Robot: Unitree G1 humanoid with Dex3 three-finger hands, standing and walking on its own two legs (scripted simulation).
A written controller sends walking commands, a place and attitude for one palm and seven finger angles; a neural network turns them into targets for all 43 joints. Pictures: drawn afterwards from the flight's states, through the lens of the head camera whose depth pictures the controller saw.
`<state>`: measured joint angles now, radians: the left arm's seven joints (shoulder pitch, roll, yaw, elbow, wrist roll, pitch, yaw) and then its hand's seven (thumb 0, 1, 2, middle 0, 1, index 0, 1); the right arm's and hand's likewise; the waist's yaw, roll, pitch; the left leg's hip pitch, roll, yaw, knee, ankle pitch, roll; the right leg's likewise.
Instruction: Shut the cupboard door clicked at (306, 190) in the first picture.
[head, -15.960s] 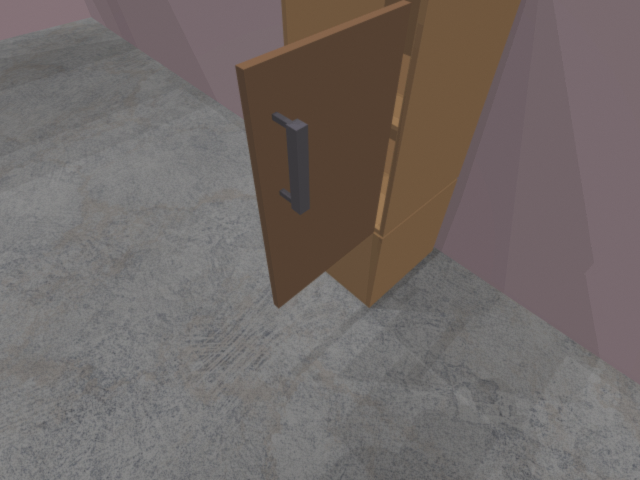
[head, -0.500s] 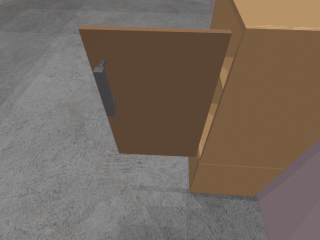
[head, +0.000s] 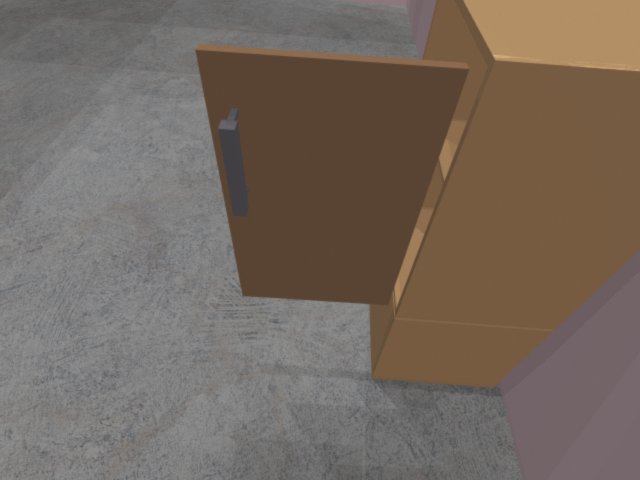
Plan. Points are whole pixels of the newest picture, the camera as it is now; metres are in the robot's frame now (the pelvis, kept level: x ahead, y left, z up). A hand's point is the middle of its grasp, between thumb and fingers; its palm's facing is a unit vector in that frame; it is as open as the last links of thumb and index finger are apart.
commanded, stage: come to a stop and stand still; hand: left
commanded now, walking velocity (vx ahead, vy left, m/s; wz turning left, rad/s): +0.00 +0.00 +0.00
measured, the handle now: (237, 164) +0.54 +0.17 +0.09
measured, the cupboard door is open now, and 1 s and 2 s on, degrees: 91 91 91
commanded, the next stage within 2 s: look again from close up in 0.12 s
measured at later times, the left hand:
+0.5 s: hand out of the picture -0.02 +0.17 -0.18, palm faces +0.00 -0.98 -0.17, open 7.4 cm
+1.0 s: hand out of the picture +0.00 +0.15 -0.17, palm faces +0.01 -0.98 -0.19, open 7.4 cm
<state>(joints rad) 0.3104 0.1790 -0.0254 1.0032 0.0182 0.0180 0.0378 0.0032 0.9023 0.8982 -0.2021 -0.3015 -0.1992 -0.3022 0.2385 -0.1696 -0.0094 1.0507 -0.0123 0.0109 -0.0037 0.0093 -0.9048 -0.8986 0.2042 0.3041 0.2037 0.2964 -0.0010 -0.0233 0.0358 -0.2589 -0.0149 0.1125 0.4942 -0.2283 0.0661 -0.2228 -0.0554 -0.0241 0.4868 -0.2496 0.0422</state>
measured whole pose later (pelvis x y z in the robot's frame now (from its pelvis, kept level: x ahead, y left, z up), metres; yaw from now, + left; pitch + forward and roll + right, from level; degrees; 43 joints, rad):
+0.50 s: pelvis -0.01 +0.00 +0.00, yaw +0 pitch -1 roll +0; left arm 0.32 0.14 -0.02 1.08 0.02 0.00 0.05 0.00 0.90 0.90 -0.20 -0.30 -0.20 -0.30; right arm 0.25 -0.15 -0.02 1.13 0.00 0.00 -0.01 0.01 -0.92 -0.90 0.20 0.30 0.20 0.30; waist 0.00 -0.02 0.04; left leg -0.24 -0.03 0.12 0.43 -0.19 0.07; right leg -0.21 -0.07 -0.02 0.45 -0.22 0.05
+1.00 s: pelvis +0.02 -0.02 +0.00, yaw +0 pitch -1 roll +1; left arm 0.34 0.14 0.00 1.10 0.02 0.00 0.03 0.00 0.90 0.90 -0.20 -0.30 -0.20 -0.30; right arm 0.29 -0.14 -0.02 1.15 -0.01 0.00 -0.02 0.01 -0.91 -0.90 0.20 0.30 0.20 0.30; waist -0.01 -0.01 0.01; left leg -0.20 -0.01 0.11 0.44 -0.23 0.04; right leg -0.20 -0.05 -0.02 0.49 -0.28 0.01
